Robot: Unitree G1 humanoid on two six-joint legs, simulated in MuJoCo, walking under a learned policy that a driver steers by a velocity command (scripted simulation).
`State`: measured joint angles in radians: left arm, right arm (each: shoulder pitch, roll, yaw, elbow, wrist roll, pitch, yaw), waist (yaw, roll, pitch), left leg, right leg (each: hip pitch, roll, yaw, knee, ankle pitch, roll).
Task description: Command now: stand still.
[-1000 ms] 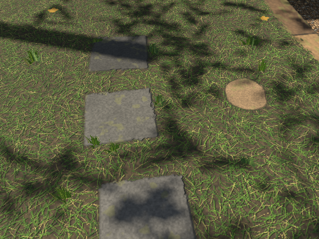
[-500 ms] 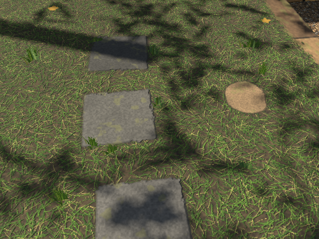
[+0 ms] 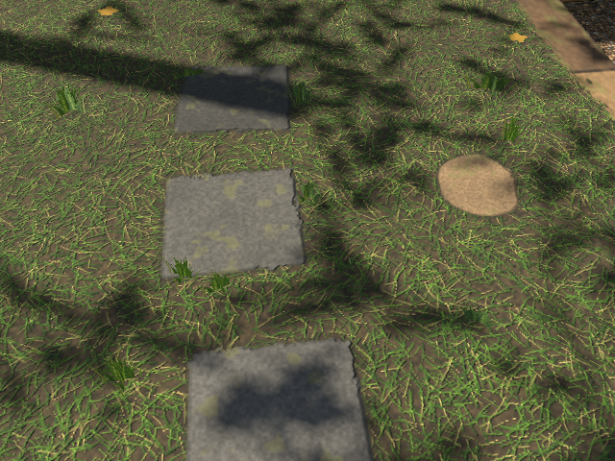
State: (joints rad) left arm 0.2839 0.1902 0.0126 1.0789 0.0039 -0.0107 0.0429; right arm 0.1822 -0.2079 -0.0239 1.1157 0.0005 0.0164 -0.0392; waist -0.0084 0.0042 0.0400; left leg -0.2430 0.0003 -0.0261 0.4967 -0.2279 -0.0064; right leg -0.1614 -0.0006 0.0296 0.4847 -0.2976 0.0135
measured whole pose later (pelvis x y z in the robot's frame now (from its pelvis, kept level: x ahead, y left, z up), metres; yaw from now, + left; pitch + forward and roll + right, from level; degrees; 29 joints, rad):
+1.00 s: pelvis +0.01 +0.00 +0.00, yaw +0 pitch -1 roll +0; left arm 0.34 0.16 0.01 1.11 0.00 -0.01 0.05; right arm 0.26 -0.17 -0.01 1.10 0.01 0.01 -0.05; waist 0.00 0.00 0.04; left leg -0.26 0.00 -0.03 0.51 -0.24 -0.01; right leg -0.17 0.00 0.02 0.49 -0.31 0.01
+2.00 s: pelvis +0.08 +0.02 -0.01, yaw +0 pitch +1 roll +0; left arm 0.45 0.20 0.04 1.06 -0.04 -0.08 0.02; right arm 0.37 -0.18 -0.04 1.07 0.02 -0.12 0.00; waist -0.01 -0.03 -0.02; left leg -0.22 -0.03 0.05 0.57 -0.36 0.06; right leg -0.28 -0.01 0.06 0.92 -0.45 -0.04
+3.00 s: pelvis +0.63 +0.02 -0.02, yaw +0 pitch +3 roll -1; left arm 0.39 0.25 0.04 1.02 -0.01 -0.07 0.00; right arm 0.05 -0.23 -0.05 0.83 0.01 -0.12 0.04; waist 0.05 -0.01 0.03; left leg -0.50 0.01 0.06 0.57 -0.12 0.06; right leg -0.12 0.00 0.02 0.83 -0.50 -0.03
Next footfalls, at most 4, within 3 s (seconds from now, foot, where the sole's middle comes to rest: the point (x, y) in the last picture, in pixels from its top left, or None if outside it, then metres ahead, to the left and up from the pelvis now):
2.38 right None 0.46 -0.11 -0.77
2.94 left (269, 350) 0.78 0.12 -0.77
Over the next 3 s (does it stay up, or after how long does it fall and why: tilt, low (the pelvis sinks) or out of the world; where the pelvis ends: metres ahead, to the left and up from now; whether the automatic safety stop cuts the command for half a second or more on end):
stays up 0.63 0.02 -0.02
